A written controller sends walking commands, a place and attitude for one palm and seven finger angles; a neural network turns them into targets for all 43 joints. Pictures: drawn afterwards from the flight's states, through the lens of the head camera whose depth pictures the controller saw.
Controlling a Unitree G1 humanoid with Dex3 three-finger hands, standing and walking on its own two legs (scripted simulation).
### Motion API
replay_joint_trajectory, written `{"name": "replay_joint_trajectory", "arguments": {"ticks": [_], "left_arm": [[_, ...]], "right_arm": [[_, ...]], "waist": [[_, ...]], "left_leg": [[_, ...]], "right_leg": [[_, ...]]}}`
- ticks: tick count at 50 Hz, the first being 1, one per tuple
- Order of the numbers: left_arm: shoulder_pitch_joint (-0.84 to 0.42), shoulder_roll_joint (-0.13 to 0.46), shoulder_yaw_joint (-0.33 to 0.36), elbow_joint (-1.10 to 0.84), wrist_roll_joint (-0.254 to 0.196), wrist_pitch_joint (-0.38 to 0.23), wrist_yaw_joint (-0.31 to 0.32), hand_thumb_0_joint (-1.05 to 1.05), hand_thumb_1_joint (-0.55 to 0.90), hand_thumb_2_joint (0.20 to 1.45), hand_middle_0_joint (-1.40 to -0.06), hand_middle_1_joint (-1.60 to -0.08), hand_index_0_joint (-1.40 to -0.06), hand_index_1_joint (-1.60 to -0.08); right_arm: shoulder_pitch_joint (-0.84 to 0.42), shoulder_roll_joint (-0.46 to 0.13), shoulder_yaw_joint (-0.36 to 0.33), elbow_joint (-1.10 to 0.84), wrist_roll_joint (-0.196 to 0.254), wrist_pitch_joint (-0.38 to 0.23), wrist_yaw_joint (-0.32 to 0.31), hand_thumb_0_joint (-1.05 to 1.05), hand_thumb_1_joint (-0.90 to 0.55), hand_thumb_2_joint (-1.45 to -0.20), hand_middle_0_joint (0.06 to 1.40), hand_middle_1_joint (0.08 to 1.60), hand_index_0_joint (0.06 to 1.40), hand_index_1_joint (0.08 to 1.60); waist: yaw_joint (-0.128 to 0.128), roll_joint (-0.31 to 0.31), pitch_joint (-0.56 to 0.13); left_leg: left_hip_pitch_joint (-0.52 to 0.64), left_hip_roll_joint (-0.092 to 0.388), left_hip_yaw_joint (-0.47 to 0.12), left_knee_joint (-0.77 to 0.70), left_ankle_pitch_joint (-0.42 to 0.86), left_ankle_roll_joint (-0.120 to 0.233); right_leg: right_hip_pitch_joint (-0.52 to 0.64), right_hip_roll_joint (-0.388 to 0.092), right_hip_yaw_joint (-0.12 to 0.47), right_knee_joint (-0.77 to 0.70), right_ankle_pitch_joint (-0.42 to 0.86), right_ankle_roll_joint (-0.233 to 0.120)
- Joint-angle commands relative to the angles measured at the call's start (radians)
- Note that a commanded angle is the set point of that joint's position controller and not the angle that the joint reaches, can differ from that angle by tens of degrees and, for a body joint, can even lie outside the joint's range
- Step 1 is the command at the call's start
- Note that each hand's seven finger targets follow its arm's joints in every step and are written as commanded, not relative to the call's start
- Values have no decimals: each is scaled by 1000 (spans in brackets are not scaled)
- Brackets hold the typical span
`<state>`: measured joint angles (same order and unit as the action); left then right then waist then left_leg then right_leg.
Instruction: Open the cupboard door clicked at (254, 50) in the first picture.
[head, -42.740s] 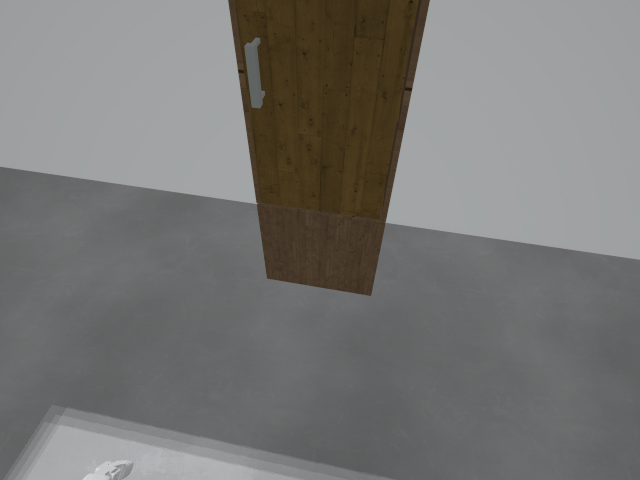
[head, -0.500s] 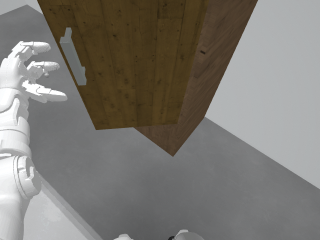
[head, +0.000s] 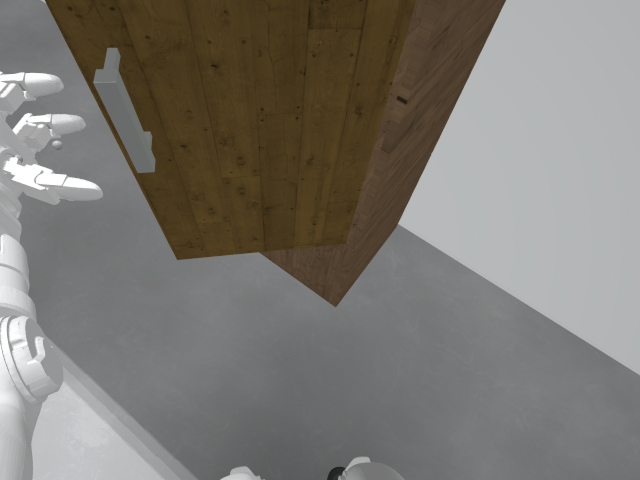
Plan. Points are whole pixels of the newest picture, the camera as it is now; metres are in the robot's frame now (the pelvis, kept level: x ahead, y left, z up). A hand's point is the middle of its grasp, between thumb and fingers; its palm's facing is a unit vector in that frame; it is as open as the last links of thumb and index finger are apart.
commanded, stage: move the hooked fingers beside the handle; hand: left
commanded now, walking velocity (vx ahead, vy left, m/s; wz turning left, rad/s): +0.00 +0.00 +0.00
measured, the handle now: (130, 114) +0.53 +0.20 +0.11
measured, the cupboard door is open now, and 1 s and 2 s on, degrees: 45 45 45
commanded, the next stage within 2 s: slide the fingers in behind the handle in 0.42 s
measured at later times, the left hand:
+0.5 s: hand (79, 148) +0.47 +0.25 +0.12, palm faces +0.06 -1.00 +0.01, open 14.0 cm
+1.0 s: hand (107, 144) +0.48 +0.22 +0.11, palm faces +0.07 -1.00 +0.00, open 13.9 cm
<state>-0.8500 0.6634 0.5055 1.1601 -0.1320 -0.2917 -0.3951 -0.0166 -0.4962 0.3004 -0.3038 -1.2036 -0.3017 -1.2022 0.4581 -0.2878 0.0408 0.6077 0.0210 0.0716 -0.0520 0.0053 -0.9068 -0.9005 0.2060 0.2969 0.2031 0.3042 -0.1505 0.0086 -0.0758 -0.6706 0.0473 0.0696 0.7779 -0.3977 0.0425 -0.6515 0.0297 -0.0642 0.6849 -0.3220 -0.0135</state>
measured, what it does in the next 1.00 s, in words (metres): stands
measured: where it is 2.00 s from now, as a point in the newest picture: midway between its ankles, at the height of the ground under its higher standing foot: outside the picture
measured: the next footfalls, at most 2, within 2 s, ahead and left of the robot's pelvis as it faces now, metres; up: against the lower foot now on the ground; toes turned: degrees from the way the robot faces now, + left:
none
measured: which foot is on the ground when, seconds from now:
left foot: down 0.00-1.00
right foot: down 0.00-1.00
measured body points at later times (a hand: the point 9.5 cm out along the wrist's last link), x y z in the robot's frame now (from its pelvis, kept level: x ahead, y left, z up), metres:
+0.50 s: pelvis -0.01 +0.01 +0.00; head +0.08 +0.03 +0.44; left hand +0.46 +0.30 +0.12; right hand +0.02 -0.26 -0.11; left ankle -0.02 +0.09 -0.71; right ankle +0.00 -0.12 -0.71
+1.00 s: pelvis -0.02 -0.01 +0.00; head +0.08 +0.01 +0.44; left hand +0.47 +0.27 +0.12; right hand -0.02 -0.28 -0.11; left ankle -0.02 +0.09 -0.71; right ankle +0.00 -0.12 -0.71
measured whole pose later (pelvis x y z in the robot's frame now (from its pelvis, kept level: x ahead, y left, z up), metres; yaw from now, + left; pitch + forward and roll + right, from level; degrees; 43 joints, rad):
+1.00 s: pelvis -0.02 -0.01 +0.00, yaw +1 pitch +16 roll -2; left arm -0.93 0.58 0.43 1.21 -0.11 -0.30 -0.29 -0.02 -0.50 0.30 -0.30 -1.20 -0.31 -1.21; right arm 0.44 -0.29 0.04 0.63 0.02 0.04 -0.04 0.01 -0.91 -0.90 0.21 0.30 0.20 0.30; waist -0.16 0.02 -0.07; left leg -0.69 0.05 0.05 0.80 -0.38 0.03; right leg -0.67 0.03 -0.08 0.72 -0.32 -0.03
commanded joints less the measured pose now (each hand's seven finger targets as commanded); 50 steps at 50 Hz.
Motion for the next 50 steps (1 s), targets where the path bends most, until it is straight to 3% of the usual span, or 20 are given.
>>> {"name": "replay_joint_trajectory", "arguments": {"ticks": [1,4,5,8,11,14,16,20,21,24,26,29,31,35,38,39,41,44,46,50], "left_arm": [[-409,224,-30,-251,-37,-55,-7,0,-500,300,-300,-1200,-300,-1200],[-399,221,-20,-208,-54,-32,-7,0,-500,300,-300,-1200,-300,-1200],[-409,192,-45,-203,-55,-24,-8,0,-500,300,-300,-1200,-300,-1200],[-434,202,-43,-219,-44,-32,7,0,-500,300,-300,-1200,-300,-1200],[-445,217,-29,-254,-29,-60,34,0,-500,300,-300,-1200,-300,-1200],[-516,188,-50,-316,-28,-89,51,0,-500,300,-300,-1200,-300,-1200],[-494,159,-59,-303,-33,-88,60,0,-500,300,-300,-1200,-300,-1200],[-511,105,-112,-170,-19,-41,72,0,-500,300,-300,-1200,-300,-1200],[-521,150,-83,-158,-10,-35,81,0,-500,300,-300,-1200,-300,-1200],[-512,194,-56,-172,7,-46,99,0,-500,300,-300,-1200,-300,-1200],[-530,179,-59,-205,5,-70,106,0,-500,300,-300,-1200,-300,-1200],[-533,158,-68,-212,-4,-98,106,0,-500,300,-300,-1200,-300,-1200],[-527,180,-49,-163,-5,-89,105,0,-500,300,-300,-1200,-300,-1200],[-551,175,-75,-145,15,-68,108,0,-500,300,-300,-1200,-300,-1200],[-553,240,-25,-174,18,-79,124,0,-500,300,-300,-1200,-300,-1200],[-565,220,-43,-209,18,-89,124,0,-500,300,-300,-1200,-300,-1200],[-547,198,-45,-220,9,-102,123,0,-500,300,-300,-1200,-300,-1200],[-510,206,-30,-193,-2,-99,115,0,-500,300,-300,-1200,-300,-1200],[-505,181,-58,-146,-3,-70,107,0,-500,300,-300,-1200,-300,-1200],[-509,193,-53,-177,6,-59,111,0,-500,300,-300,-1200,-300,-1200]], "right_arm": [[115,-180,-75,-48,-1,-17,-7,0,-900,-900,200,300,200,300],[114,-185,-75,-43,0,-14,-10,0,-900,-900,200,300,200,300],[108,-182,-74,-46,1,-15,-10,0,-900,-900,200,300,200,300],[102,-181,-69,-47,-2,-15,-9,0,-900,-900,200,300,200,300],[93,-177,-71,-53,-6,-18,-6,0,-900,-900,200,300,200,300],[83,-171,-72,-46,-8,-24,-1,0,-900,-900,200,300,200,300],[79,-171,-73,-45,-7,-27,2,0,-900,-900,200,300,200,300],[73,-175,-66,-30,-2,-28,0,0,-900,-900,200,300,200,300],[83,-183,-66,-28,-5,-30,-3,0,-900,-900,200,300,200,300],[84,-181,-61,-44,-7,-35,-4,0,-900,-900,200,300,200,300],[89,-176,-61,-47,-12,-40,0,0,-900,-900,200,300,200,300],[92,-175,-63,-44,-12,-43,4,0,-900,-900,200,300,200,300],[95,-180,-64,-35,-9,-43,2,0,-900,-900,200,300,200,300],[96,-176,-59,-39,-5,-45,-3,0,-900,-900,200,300,200,300],[114,-181,-62,-41,-9,-47,-6,0,-900,-900,200,300,200,300],[109,-176,-64,-47,-9,-49,-4,0,-900,-900,200,300,200,300],[110,-172,-64,-43,-10,-54,0,0,-900,-900,200,300,200,300],[114,-175,-67,-37,-7,-50,1,0,-900,-900,200,300,200,300],[110,-176,-64,-35,-3,-50,0,0,-900,-900,200,300,200,300],[109,-172,-66,-44,-3,-48,-2,0,-900,-900,200,300,200,300]], "waist": [[13,196,-432],[10,106,-402],[3,106,-394],[8,147,-383],[18,140,-424],[13,204,-468],[14,182,-471],[-15,132,-343],[-12,100,-341],[6,115,-397],[7,120,-433],[3,111,-439],[-4,75,-393],[-11,130,-363],[-3,79,-397],[-2,122,-446],[6,143,-464],[5,96,-438],[-10,72,-376],[0,116,-400]], "left_leg": [[412,-1,-112,-43,581,-17],[366,-4,-112,-48,575,-10],[358,-6,-109,-49,564,-9],[362,-9,-112,-44,570,-14],[388,-4,-127,-37,596,-26],[462,3,-146,-25,652,-46],[470,7,-155,-28,649,-50],[368,-2,-148,-48,480,-35],[337,-5,-151,-54,438,-31],[330,-12,-142,-53,440,-28],[350,-11,-142,-47,466,-30],[349,-9,-141,-44,445,-28],[289,-14,-126,-49,369,-16],[248,-23,-113,-59,299,-8],[238,-22,-116,-53,314,-2],[268,-23,-111,-52,339,-6],[289,-24,-108,-46,355,-9],[250,-23,-99,-47,344,-3],[197,-28,-85,-55,292,4],[219,-30,-82,-53,314,4]], "right_leg": [[93,28,25,-32,353,-6],[123,25,23,-30,380,-2],[123,23,23,-29,382,-1],[103,19,22,-19,370,-8],[98,20,22,-9,355,-5],[62,22,18,0,333,-7],[58,24,11,-1,317,-7],[20,19,8,-17,247,-5],[36,17,9,-15,238,-7],[77,13,17,-4,257,-9],[86,16,19,0,274,-8],[84,21,20,1,264,-8],[97,20,28,-12,249,-5],[94,13,36,-21,218,-5],[137,16,40,-17,239,-5],[143,15,45,-15,262,-3],[143,17,44,-14,272,-6],[171,19,47,-19,291,-3],[172,14,55,-34,276,2],[177,11,57,-30,294,0]]}}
